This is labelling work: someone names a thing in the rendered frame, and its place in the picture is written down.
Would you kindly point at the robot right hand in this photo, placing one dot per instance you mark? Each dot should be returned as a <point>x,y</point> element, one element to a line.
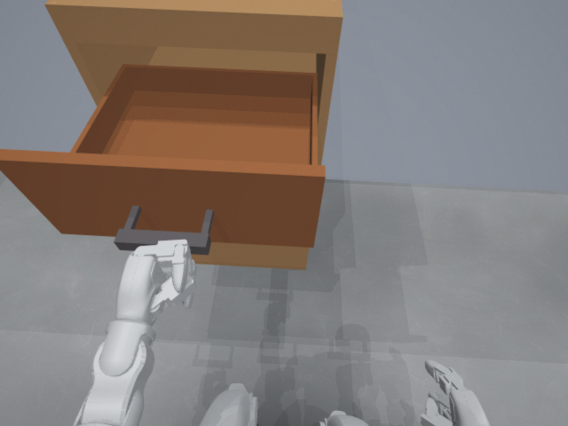
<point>462,408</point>

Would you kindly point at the robot left forearm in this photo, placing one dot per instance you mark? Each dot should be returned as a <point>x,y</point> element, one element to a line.
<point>120,368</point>

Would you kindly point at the robot left thigh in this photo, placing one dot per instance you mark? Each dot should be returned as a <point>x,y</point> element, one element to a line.
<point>231,408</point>

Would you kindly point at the robot left hand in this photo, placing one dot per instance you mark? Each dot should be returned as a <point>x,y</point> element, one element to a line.
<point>167,265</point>

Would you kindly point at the cabinet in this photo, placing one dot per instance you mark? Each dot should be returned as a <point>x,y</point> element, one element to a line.
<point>270,35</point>

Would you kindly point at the left robot shin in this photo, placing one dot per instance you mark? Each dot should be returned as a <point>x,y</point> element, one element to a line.
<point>237,386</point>

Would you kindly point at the handle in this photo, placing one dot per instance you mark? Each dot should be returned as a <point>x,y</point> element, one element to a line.
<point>129,239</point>

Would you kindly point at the drawer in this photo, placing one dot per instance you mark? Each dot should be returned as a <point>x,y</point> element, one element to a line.
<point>176,141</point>

